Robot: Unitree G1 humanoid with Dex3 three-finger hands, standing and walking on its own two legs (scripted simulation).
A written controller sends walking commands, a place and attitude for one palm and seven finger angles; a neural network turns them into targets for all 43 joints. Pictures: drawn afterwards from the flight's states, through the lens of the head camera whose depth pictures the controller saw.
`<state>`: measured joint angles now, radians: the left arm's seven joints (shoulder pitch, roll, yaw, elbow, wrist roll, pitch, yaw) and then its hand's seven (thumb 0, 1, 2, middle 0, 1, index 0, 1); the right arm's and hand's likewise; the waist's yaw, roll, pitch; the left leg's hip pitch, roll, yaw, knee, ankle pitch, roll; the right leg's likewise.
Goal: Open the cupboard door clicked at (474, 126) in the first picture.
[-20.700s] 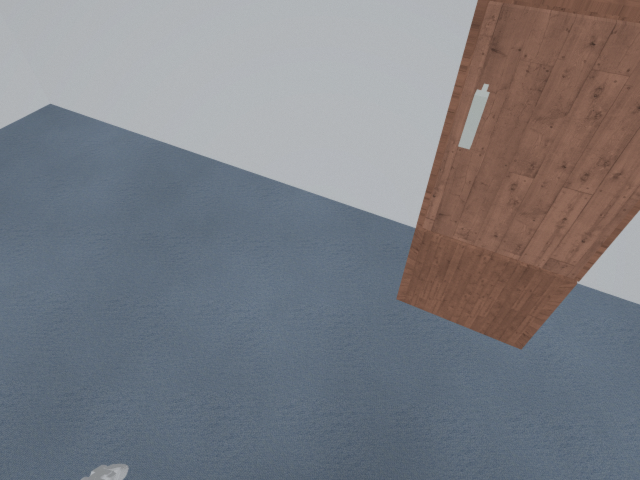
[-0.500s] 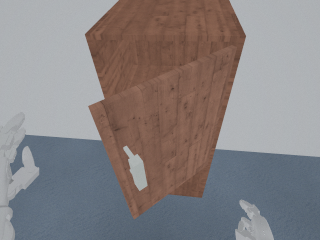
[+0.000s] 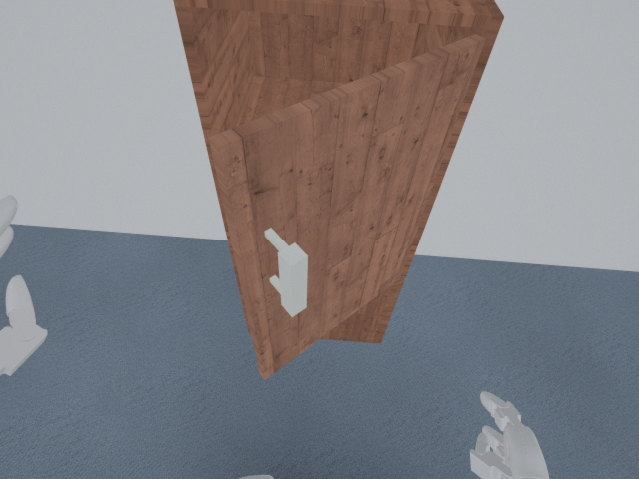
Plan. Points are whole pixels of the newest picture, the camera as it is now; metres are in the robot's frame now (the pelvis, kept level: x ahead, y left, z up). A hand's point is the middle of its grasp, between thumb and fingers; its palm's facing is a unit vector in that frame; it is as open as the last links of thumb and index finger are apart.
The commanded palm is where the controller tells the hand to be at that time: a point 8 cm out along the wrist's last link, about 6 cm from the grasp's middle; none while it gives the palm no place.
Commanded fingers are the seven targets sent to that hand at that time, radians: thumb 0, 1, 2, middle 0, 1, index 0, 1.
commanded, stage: step back with the hand held close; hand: left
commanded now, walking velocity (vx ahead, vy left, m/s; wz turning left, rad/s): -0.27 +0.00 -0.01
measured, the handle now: (283, 271) +0.36 +0.08 +0.05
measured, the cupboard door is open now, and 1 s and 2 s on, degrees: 43 43 43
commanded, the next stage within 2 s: stop stepping back and stand still in 0.56 s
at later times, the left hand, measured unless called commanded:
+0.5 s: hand out of the picture +0.11 +0.28 +0.19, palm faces +0.46 -0.78 -0.42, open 7.4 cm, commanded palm +0.05 +0.32 +0.19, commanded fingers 0.00 0.90 0.90 -0.20 -0.30 -0.20 -0.30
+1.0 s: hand out of the picture +0.02 +0.25 +0.17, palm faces +0.42 -0.81 -0.41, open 7.4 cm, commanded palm -0.04 +0.29 +0.19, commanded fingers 0.00 0.90 0.90 -0.20 -0.30 -0.20 -0.30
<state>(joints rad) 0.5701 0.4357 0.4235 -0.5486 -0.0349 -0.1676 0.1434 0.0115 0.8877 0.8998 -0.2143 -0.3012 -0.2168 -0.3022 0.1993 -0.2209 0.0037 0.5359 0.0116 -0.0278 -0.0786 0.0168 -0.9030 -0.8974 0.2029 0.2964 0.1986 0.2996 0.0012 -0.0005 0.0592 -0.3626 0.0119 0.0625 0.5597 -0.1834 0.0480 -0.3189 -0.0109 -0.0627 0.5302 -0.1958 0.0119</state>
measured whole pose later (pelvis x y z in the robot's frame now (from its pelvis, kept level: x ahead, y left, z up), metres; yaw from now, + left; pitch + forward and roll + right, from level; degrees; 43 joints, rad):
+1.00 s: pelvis -0.19 -0.01 +0.00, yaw -2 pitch -1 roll +1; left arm 0.52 0.40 0.41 -0.46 -0.04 -0.18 0.16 0.01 0.89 0.90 -0.21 -0.30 -0.22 -0.30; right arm 0.27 -0.26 -0.01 0.66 0.01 -0.09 -0.08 0.02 -0.90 -0.90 0.20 0.30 0.20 0.30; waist -0.01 -0.04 -0.02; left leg -0.28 -0.03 0.06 0.52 -0.23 0.04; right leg -0.15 0.00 -0.03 0.56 -0.34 -0.01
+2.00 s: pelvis -0.24 +0.01 +0.00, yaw +2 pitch -1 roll +0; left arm 0.25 0.17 0.03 0.92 0.01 0.04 0.03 -0.02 0.99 0.90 -0.21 -0.30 -0.21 -0.30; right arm 0.20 -0.21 0.02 0.97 -0.03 0.01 -0.01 0.01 -0.91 -0.90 0.20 0.30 0.20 0.30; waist -0.01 -0.04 0.06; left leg -0.29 -0.01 0.00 0.53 -0.23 0.02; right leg -0.20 0.00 -0.08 0.52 -0.30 -0.02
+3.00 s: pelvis -0.23 +0.01 +0.01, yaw +2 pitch -2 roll +0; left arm 0.31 0.12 0.02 1.15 0.01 -0.01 0.03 0.00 0.91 0.90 -0.20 -0.30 -0.20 -0.30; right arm 0.29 -0.12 0.01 1.15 -0.02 0.01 -0.03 0.01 -0.91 -0.90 0.20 0.30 0.20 0.30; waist 0.00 0.02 0.05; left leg -0.22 -0.01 0.01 0.44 -0.19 0.01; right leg -0.14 0.00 -0.07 0.45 -0.28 -0.03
